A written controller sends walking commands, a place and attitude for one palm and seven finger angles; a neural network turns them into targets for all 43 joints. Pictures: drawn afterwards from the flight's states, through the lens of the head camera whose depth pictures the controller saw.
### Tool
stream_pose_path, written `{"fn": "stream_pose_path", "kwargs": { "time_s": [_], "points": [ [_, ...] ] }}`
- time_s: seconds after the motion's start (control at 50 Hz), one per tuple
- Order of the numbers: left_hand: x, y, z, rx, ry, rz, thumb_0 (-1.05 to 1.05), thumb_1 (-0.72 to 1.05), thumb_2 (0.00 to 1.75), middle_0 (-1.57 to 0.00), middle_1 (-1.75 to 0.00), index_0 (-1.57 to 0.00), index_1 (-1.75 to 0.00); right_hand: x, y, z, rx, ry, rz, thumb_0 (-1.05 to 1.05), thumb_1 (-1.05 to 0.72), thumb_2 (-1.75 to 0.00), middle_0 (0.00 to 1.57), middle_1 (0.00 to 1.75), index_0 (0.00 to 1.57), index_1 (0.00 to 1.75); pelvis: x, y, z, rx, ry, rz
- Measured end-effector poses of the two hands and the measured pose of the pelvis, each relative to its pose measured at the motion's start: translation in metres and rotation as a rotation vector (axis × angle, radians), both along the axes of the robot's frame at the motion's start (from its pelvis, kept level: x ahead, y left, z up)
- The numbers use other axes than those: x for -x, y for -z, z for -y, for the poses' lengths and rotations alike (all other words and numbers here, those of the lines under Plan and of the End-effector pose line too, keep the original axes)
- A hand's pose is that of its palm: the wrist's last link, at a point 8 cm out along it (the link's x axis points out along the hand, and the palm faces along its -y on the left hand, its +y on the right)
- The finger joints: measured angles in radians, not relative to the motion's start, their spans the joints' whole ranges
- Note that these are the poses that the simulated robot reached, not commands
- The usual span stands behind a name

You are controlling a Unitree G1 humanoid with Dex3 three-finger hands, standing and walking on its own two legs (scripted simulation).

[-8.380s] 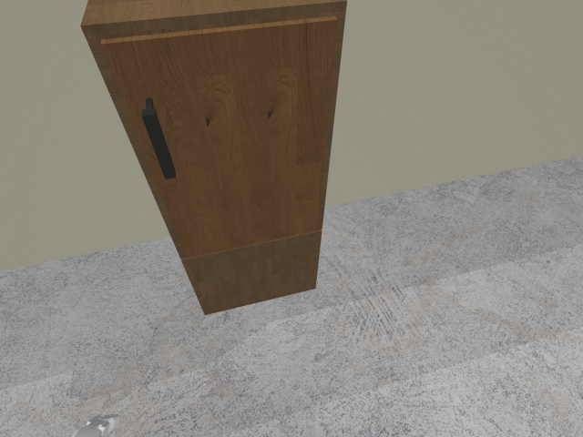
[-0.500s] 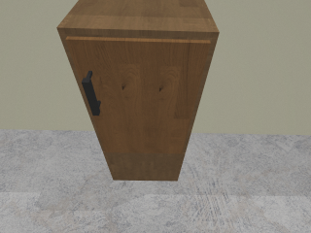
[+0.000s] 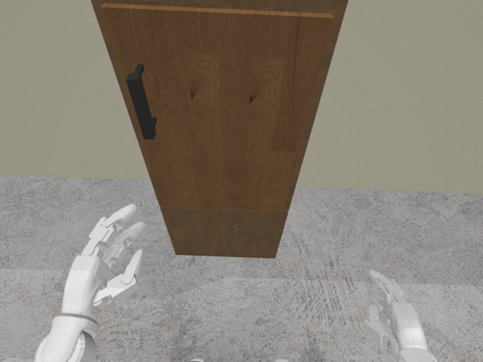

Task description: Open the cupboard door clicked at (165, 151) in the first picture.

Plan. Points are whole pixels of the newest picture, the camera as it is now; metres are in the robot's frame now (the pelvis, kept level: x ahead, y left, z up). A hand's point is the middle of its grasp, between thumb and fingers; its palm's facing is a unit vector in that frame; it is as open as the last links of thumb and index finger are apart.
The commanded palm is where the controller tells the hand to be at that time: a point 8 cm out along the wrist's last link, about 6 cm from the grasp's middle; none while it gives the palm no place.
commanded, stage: raise the hand with hooked fingers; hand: left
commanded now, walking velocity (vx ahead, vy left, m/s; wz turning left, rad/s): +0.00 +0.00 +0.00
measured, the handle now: (144, 103) +0.57 +0.23 +0.10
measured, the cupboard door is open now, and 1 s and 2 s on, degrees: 0 0 0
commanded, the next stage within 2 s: move the hooked fingers beside the handle in 1.76 s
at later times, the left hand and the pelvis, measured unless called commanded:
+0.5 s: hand (100, 266) +0.25 +0.23 +0.05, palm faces +0.03 -1.00 -0.03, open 11.1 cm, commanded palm +0.22 +0.28 +0.06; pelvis -0.01 +0.00 +0.00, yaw +0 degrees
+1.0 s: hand (56, 228) +0.28 +0.28 +0.10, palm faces +0.04 -1.00 -0.06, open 13.7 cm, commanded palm +0.25 +0.33 +0.10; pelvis +0.01 +0.03 +0.02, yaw +2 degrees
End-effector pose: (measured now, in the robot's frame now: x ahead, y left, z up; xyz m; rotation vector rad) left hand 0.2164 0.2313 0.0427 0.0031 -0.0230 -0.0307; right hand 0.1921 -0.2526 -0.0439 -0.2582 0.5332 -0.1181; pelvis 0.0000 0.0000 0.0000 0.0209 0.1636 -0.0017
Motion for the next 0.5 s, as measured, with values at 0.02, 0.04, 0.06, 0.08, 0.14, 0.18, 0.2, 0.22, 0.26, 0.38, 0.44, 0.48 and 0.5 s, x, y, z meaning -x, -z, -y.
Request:
{"fn": "stream_pose_path", "kwargs": {
  "time_s": [0.02,0.04,0.06,0.08,0.14,0.18,0.2,0.22,0.26,0.38,0.44,0.48,0.5],
  "points": [
    [0.011,0.012,0.001,0.007,0.016,-0.036,0.00,0.69,0.80,-0.21,-0.44,-0.21,-0.45,-0.006,-0.003,0.002,0.011,-0.013,0.028,0.01,-0.91,-0.90,0.20,0.30,0.20,0.30,0.003,0.005,0.002,0.000,-0.001,-0.007],
    [0.023,0.025,0.000,0.016,0.019,-0.082,0.00,0.66,0.79,-0.22,-0.46,-0.22,-0.46,-0.010,-0.005,0.003,0.022,-0.026,0.050,0.01,-0.91,-0.90,0.20,0.30,0.20,0.30,0.006,0.010,0.003,-0.001,-0.004,-0.013],
    [0.034,0.037,-0.003,0.024,0.008,-0.130,0.01,0.64,0.78,-0.22,-0.47,-0.22,-0.48,-0.015,-0.006,0.004,0.033,-0.037,0.065,0.01,-0.91,-0.90,0.20,0.30,0.20,0.30,0.009,0.014,0.005,0.000,-0.009,-0.018],
    [0.045,0.048,-0.006,0.029,-0.017,-0.170,0.01,0.62,0.77,-0.22,-0.49,-0.22,-0.49,-0.018,-0.005,0.004,0.041,-0.048,0.076,0.01,-0.91,-0.90,0.20,0.30,0.20,0.30,0.012,0.018,0.006,0.003,-0.014,-0.022],
    [0.066,0.057,-0.021,0.019,-0.132,-0.194,0.01,0.54,0.74,-0.23,-0.53,-0.23,-0.54,-0.021,0.001,-0.001,0.053,-0.071,0.077,0.01,-0.91,-0.90,0.20,0.30,0.20,0.30,0.018,0.025,0.010,0.021,-0.033,-0.023],
    [0.068,0.042,-0.029,-0.013,-0.184,-0.116,0.02,0.50,0.72,-0.23,-0.56,-0.23,-0.57,-0.017,0.010,-0.008,0.050,-0.086,0.052,0.01,-0.91,-0.90,0.20,0.30,0.20,0.30,0.020,0.028,0.012,0.032,-0.043,-0.021],
    [0.066,0.032,-0.031,-0.031,-0.190,-0.062,0.02,0.47,0.72,-0.23,-0.58,-0.23,-0.58,-0.014,0.015,-0.012,0.043,-0.093,0.036,0.01,-0.91,-0.90,0.20,0.30,0.20,0.30,0.021,0.028,0.013,0.039,-0.048,-0.018],
    [0.063,0.020,-0.031,-0.048,-0.181,-0.008,0.02,0.45,0.71,-0.23,-0.59,-0.23,-0.60,-0.009,0.020,-0.016,0.034,-0.099,0.018,0.01,-0.91,-0.90,0.20,0.30,0.20,0.30,0.022,0.028,0.013,0.045,-0.053,-0.015],
    [0.050,0.001,-0.029,-0.079,-0.126,0.075,0.02,0.40,0.69,-0.23,-0.62,-0.23,-0.63,0.002,0.032,-0.025,0.009,-0.106,-0.023,0.01,-0.91,-0.90,0.20,0.30,0.20,0.30,0.023,0.028,0.013,0.056,-0.062,-0.010],
    [-0.003,-0.004,-0.026,-0.078,0.063,-0.072,0.01,0.26,0.63,-0.25,-0.71,-0.25,-0.72,0.047,0.051,-0.036,-0.077,-0.030,-0.154,0.01,-0.91,-0.90,0.20,0.30,0.20,0.30,0.021,0.017,0.010,0.051,-0.046,-0.010],
    [-0.012,0.001,-0.036,-0.033,0.026,-0.176,0.01,0.19,0.60,-0.25,-0.75,-0.25,-0.76,0.066,0.049,-0.031,-0.086,0.027,-0.193,0.01,-0.91,-0.90,0.20,0.30,0.21,0.30,0.015,0.008,0.006,0.042,-0.028,-0.014],
    [-0.011,-0.004,-0.045,-0.024,-0.032,-0.171,0.01,0.15,0.58,-0.26,-0.78,-0.26,-0.79,0.074,0.045,-0.026,-0.074,0.051,-0.210,0.01,-0.91,-0.90,0.20,0.30,0.20,0.30,0.010,0.004,0.003,0.039,-0.017,-0.015],
    [-0.010,-0.009,-0.049,-0.029,-0.062,-0.151,0.01,0.13,0.57,-0.26,-0.80,-0.26,-0.81,0.077,0.044,-0.023,-0.065,0.058,-0.217,0.01,-0.91,-0.90,0.20,0.30,0.20,0.30,0.007,0.002,0.001,0.038,-0.014,-0.015]
  ]
}}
